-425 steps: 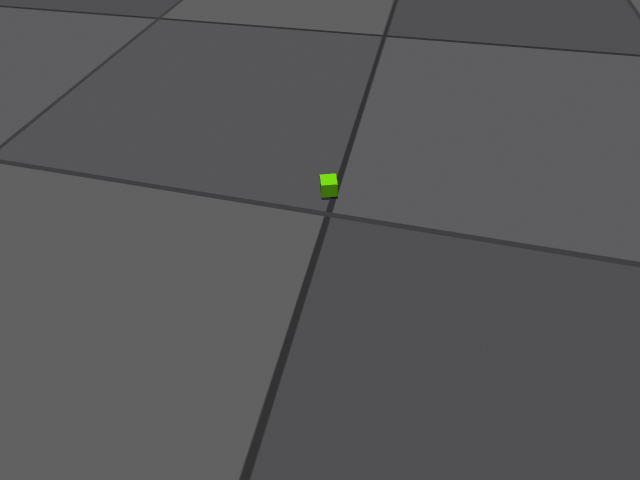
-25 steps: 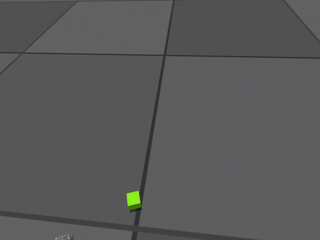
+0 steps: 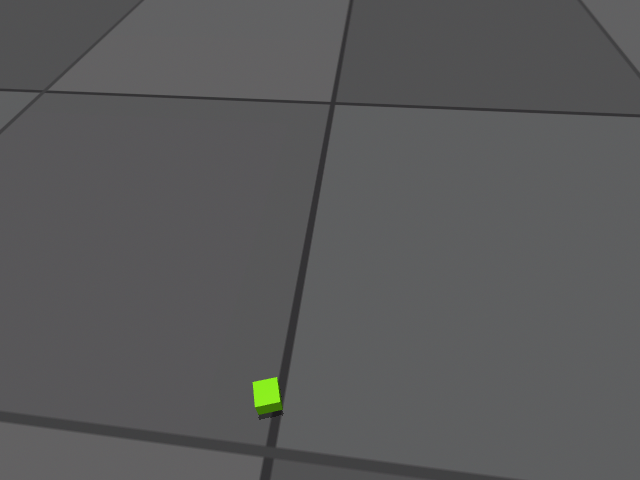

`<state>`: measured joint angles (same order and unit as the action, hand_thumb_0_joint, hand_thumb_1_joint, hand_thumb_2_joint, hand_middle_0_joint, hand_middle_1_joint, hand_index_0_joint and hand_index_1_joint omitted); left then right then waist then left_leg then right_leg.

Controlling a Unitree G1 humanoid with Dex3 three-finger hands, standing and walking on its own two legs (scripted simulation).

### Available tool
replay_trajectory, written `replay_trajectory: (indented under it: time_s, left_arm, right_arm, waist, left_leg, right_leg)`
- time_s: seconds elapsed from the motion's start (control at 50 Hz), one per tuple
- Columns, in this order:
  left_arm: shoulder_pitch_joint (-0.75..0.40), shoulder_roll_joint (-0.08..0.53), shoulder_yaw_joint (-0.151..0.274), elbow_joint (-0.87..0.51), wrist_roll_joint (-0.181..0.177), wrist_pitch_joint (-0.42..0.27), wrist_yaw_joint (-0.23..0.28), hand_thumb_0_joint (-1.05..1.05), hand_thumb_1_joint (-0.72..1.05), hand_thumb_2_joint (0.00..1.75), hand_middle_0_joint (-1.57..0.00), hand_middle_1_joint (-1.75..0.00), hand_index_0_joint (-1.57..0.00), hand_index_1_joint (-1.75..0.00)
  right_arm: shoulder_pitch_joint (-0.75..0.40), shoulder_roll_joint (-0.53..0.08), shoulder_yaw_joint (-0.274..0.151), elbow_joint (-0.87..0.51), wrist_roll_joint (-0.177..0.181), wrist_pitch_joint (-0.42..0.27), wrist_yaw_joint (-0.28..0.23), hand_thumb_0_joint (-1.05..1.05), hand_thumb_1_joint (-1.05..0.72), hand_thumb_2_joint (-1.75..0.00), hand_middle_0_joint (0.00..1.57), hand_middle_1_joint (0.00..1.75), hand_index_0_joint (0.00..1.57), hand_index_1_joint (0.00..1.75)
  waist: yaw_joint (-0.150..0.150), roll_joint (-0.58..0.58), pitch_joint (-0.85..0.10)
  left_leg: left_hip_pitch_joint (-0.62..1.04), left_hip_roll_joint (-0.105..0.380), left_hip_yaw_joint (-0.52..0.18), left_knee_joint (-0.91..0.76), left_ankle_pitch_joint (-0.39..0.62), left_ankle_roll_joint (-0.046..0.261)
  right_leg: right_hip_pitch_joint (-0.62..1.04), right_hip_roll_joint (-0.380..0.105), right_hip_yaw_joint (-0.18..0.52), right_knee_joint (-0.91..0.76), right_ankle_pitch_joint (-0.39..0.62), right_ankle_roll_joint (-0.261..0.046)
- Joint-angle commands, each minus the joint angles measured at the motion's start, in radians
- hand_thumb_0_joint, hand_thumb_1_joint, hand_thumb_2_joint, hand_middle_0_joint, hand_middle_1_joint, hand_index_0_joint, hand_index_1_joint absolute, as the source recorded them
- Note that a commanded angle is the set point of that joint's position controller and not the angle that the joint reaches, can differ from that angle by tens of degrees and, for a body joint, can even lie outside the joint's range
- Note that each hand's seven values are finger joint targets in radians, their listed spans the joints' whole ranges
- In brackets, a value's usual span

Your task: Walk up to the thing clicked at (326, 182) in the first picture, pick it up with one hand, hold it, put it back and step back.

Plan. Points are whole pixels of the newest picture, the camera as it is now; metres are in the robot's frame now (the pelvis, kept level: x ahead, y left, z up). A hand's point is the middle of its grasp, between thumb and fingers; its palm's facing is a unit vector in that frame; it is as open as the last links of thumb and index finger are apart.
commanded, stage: stand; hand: left
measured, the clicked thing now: (267, 395) +0.46 +0.21 -0.74
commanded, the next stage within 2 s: none
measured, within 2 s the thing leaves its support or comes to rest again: neither
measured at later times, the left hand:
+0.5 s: hand out of the picture +0.09 +0.26 -0.15, palm faces -0.03 -0.94 -0.35, open 7.4 cm
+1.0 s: hand out of the picture +0.07 +0.26 -0.16, palm faces -0.03 -0.94 -0.34, open 7.4 cm
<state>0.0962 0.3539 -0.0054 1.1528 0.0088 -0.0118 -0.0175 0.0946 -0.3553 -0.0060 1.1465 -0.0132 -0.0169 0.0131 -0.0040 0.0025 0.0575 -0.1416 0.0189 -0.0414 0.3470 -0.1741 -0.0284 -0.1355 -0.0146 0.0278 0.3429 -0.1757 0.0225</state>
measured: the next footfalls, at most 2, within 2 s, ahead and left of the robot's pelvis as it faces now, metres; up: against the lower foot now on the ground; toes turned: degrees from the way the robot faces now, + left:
none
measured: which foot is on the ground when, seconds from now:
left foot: down 0.00-1.00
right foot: down 0.00-1.00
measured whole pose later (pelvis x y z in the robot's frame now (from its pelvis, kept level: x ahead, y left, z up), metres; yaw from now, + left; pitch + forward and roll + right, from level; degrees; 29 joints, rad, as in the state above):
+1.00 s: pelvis +0.01 +0.00 +0.00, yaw +0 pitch -2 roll +0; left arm 0.11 0.35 0.00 1.14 0.01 -0.01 -0.01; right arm 0.11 -0.35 0.00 1.14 -0.01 -0.01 0.01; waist 0.00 0.01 0.06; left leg -0.12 0.02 -0.05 0.34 -0.18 -0.03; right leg -0.11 -0.02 0.02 0.33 -0.18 0.02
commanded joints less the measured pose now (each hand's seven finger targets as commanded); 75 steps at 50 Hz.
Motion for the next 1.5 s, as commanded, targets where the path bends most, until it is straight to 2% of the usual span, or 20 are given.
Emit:
replay_trajectory:
  time_s: [0.0, 0.04, 0.06, 0.12, 0.2, 0.26, 0.38, 0.44, 0.54, 0.6, 0.68, 0.74, 0.94, 1.0, 1.06, 1.12, 1.2, 1.22, 1.3, 1.48]
  left_arm:
    - [-0.038, 0.223, 0.045, -0.063, -0.003, -0.026, 0.021, 0.0, 0.9, 0.9, -0.2, -0.3, -0.2, -0.3]
    - [-0.036, 0.223, 0.044, -0.064, -0.004, -0.026, 0.021, 0.0, 0.9, 0.9, -0.2, -0.3, -0.2, -0.3]
    - [-0.035, 0.218, 0.044, -0.065, -0.003, -0.026, 0.022, 0.0, 0.9, 0.9, -0.2, -0.3, -0.2, -0.3]
    - [-0.036, 0.22, 0.045, -0.067, -0.004, -0.025, 0.022, 0.0, 0.9, 0.9, -0.2, -0.3, -0.2, -0.3]
    - [-0.03, 0.216, 0.045, -0.067, -0.006, -0.026, 0.024, 0.0, 0.9, 0.9, -0.2, -0.3, -0.2, -0.3]
    - [-0.033, 0.219, 0.046, -0.069, -0.005, -0.023, 0.025, 0.0, 0.9, 0.9, -0.2, -0.3, -0.2, -0.3]
    - [-0.029, 0.219, 0.049, -0.07, -0.004, -0.023, 0.025, 0.0, 0.9, 0.9, -0.2, -0.3, -0.2, -0.3]
    - [-0.036, 0.219, 0.05, -0.074, -0.005, -0.022, 0.026, 0.0, 0.9, 0.9, -0.2, -0.3, -0.2, -0.3]
    - [-0.038, 0.222, 0.051, -0.071, -0.002, -0.016, 0.026, 0.0, 0.9, 0.9, -0.2, -0.3, -0.2, -0.3]
    - [-0.031, 0.217, 0.05, -0.073, 0.0, -0.018, 0.024, 0.0, 0.9, 0.9, -0.2, -0.3, -0.2, -0.3]
    - [-0.035, 0.219, 0.051, -0.076, -0.001, -0.019, 0.024, 0.0, 0.9, 0.9, -0.2, -0.3, -0.2, -0.3]
    - [-0.036, 0.22, 0.05, -0.076, -0.002, -0.018, 0.023, 0.0, 0.9, 0.9, -0.2, -0.3, -0.2, -0.3]
    - [-0.02, 0.223, 0.049, -0.078, -0.003, -0.019, 0.023, 0.0, 0.9, 0.9, -0.2, -0.3, -0.2, -0.3]
    - [-0.01, 0.215, 0.046, -0.076, -0.004, -0.017, 0.023, 0.0, 0.9, 0.9, -0.2, -0.3, -0.2, -0.3]
    - [-0.006, 0.217, 0.048, -0.077, -0.001, -0.016, 0.023, 0.0, 0.9, 0.9, -0.2, -0.3, -0.2, -0.3]
    - [-0.005, 0.222, 0.048, -0.079, 0.0, -0.018, 0.024, 0.0, 0.9, 0.9, -0.2, -0.3, -0.2, -0.3]
    - [-0.011, 0.222, 0.048, -0.082, -0.001, -0.02, 0.025, 0.0, 0.9, 0.9, -0.2, -0.3, -0.2, -0.3]
    - [-0.002, 0.218, 0.047, -0.082, -0.002, -0.019, 0.025, 0.0, 0.9, 0.9, -0.2, -0.3, -0.2, -0.3]
    - [-0.011, 0.223, 0.046, -0.083, -0.003, -0.021, 0.026, 0.0, 0.9, 0.9, -0.2, -0.3, -0.2, -0.3]
    - [-0.012, 0.221, 0.048, -0.085, 0.0, -0.017, 0.026, 0.0, 0.9, 0.9, -0.2, -0.3, -0.2, -0.3]
  right_arm:
    - [-0.036, -0.221, -0.036, -0.058, 0.006, -0.016, -0.014, 0.0, -0.9, -0.9, 0.2, 0.3, 0.2, 0.3]
    - [-0.04, -0.219, -0.036, -0.062, 0.008, -0.015, -0.013, 0.0, -0.9, -0.9, 0.2, 0.3, 0.2, 0.3]
    - [-0.048, -0.225, -0.037, -0.063, 0.008, -0.015, -0.014, 0.0, -0.9, -0.9, 0.2, 0.3, 0.2, 0.3]
    - [-0.037, -0.223, -0.034, -0.059, 0.008, -0.015, -0.015, 0.0, -0.9, -0.9, 0.2, 0.3, 0.2, 0.3]
    - [-0.043, -0.224, -0.034, -0.062, 0.009, -0.014, -0.016, 0.0, -0.9, -0.9, 0.2, 0.3, 0.2, 0.3]
    - [-0.046, -0.218, -0.033, -0.062, 0.01, -0.014, -0.016, 0.0, -0.9, -0.9, 0.2, 0.3, 0.2, 0.3]
    - [-0.044, -0.217, -0.031, -0.067, 0.01, -0.015, -0.018, 0.0, -0.9, -0.9, 0.2, 0.3, 0.2, 0.3]
    - [-0.043, -0.218, -0.031, -0.069, 0.009, -0.016, -0.019, 0.0, -0.9, -0.9, 0.2, 0.3, 0.2, 0.3]
    - [-0.047, -0.219, -0.034, -0.07, 0.009, -0.009, -0.018, 0.0, -0.9, -0.9, 0.2, 0.3, 0.2, 0.3]
    - [-0.051, -0.221, -0.034, -0.072, 0.009, -0.01, -0.017, 0.0, -0.9, -0.9, 0.2, 0.3, 0.2, 0.3]
    - [-0.037, -0.217, -0.032, -0.074, 0.007, -0.012, -0.016, 0.0, -0.9, -0.9, 0.2, 0.3, 0.2, 0.3]
    - [-0.036, -0.216, -0.033, -0.071, 0.006, -0.011, -0.017, 0.0, -0.9, -0.9, 0.2, 0.3, 0.2, 0.3]
    - [-0.018, -0.214, -0.032, -0.065, 0.007, -0.011, -0.016, 0.0, -0.9, -0.9, 0.2, 0.3, 0.2, 0.3]
    - [-0.032, -0.219, -0.034, -0.067, 0.008, -0.01, -0.015, 0.0, -0.9, -0.9, 0.2, 0.3, 0.2, 0.3]
    - [-0.02, -0.223, -0.035, -0.066, 0.006, -0.009, -0.016, 0.0, -0.9, -0.9, 0.2, 0.3, 0.2, 0.3]
    - [-0.021, -0.221, -0.035, -0.068, 0.006, -0.012, -0.016, 0.0, -0.9, -0.9, 0.2, 0.3, 0.2, 0.3]
    - [-0.011, -0.218, -0.033, -0.072, 0.008, -0.012, -0.017, 0.0, -0.9, -0.9, 0.2, 0.3, 0.2, 0.3]
    - [-0.023, -0.225, -0.034, -0.072, 0.007, -0.012, -0.018, 0.0, -0.9, -0.9, 0.2, 0.3, 0.2, 0.3]
    - [-0.014, -0.215, -0.031, -0.073, 0.009, -0.012, -0.017, 0.0, -0.9, -0.9, 0.2, 0.3, 0.2, 0.3]
    - [-0.015, -0.217, -0.033, -0.074, 0.006, -0.008, -0.018, 0.0, -0.9, -0.9, 0.2, 0.3, 0.2, 0.3]
  waist:
    - [-0.002, 0.003, -0.093]
    - [-0.002, -0.009, -0.1]
    - [0.001, -0.002, -0.107]
    - [-0.003, 0.001, -0.1]
    - [0.001, -0.002, -0.113]
    - [0.001, -0.004, -0.104]
    - [0.003, -0.002, -0.11]
    - [0.002, 0.008, -0.112]
    - [0.002, -0.001, -0.075]
    - [0.003, 0.007, -0.076]
    - [0.0, -0.001, -0.098]
    - [0.001, 0.0, -0.076]
    - [0.001, -0.002, -0.082]
    - [0.008, 0.008, -0.069]
    - [0.003, 0.009, -0.068]
    - [0.006, -0.007, -0.091]
    - [0.0, -0.009, -0.098]
    - [0.008, -0.001, -0.098]
    - [0.0, -0.008, -0.1]
    - [0.003, 0.004, -0.073]
  left_leg:
    - [0.012, 0.102, -0.074, -0.059, 0.078, 0.046]
    - [0.031, 0.103, -0.073, -0.054, 0.101, 0.044]
    - [0.036, 0.108, -0.071, -0.041, 0.139, 0.049]
    - [0.022, 0.103, -0.068, -0.053, 0.115, 0.042]
    - [0.037, 0.106, -0.066, -0.043, 0.184, 0.043]
    - [0.039, 0.103, -0.064, -0.047, 0.159, 0.039]
    - [0.046, 0.107, -0.059, -0.038, 0.229, 0.045]
    - [0.042, 0.109, -0.06, -0.045, 0.232, 0.042]
    - [0.023, 0.102, -0.067, -0.067, 0.106, 0.042]
    - [0.02, 0.098, -0.065, -0.066, 0.088, 0.043]
    - [0.025, 0.103, -0.065, -0.064, 0.134, 0.045]
    - [0.008, 0.1, -0.069, -0.075, 0.083, 0.042]
    - [0.015, 0.099, -0.071, -0.068, 0.103, 0.042]
    - [0.016, 0.096, -0.073, -0.07, 0.075, 0.043]
    - [0.014, 0.094, -0.072, -0.073, 0.045, 0.045]
    - [0.025, 0.102, -0.075, -0.063, 0.117, 0.046]
    - [0.034, 0.101, -0.069, -0.054, 0.158, 0.043]
    - [0.039, 0.101, -0.066, -0.043, 0.173, 0.048]
    - [0.044, 0.103, -0.066, -0.046, 0.185, 0.043]
    - [0.018, 0.1, -0.068, -0.063, 0.121, 0.043]
  right_leg:
    - [0.014, -0.105, 0.077, -0.051, 0.089, -0.038]
    - [0.005, -0.103, 0.071, -0.053, 0.091, -0.037]
    - [0.023, -0.107, 0.071, -0.05, 0.139, -0.037]
    - [0.027, -0.106, 0.071, -0.051, 0.123, -0.035]
    - [0.05, -0.11, 0.067, -0.043, 0.184, -0.034]
    - [0.036, -0.106, 0.062, -0.049, 0.157, -0.033]
    - [0.063, -0.114, 0.062, -0.04, 0.233, -0.035]
    - [0.073, -0.111, 0.056, -0.036, 0.221, -0.033]
    - [0.036, -0.102, 0.056, -0.062, 0.092, -0.034]
    - [0.033, -0.105, 0.06, -0.068, 0.096, -0.033]
    - [0.054, -0.107, 0.057, -0.053, 0.125, -0.037]
    - [0.037, -0.104, 0.059, -0.061, 0.074, -0.038]
    - [0.038, -0.107, 0.063, -0.061, 0.091, -0.038]
    - [0.02, -0.104, 0.061, -0.067, 0.059, -0.038]
    - [0.012, -0.105, 0.06, -0.068, 0.051, -0.038]
    - [0.035, -0.109, 0.059, -0.054, 0.105, -0.039]
    - [0.046, -0.111, 0.057, -0.045, 0.139, -0.04]
    - [0.045, -0.113, 0.058, -0.05, 0.166, -0.038]
    - [0.052, -0.112, 0.054, -0.047, 0.171, -0.038]
    - [0.044, -0.109, 0.055, -0.063, 0.104, -0.039]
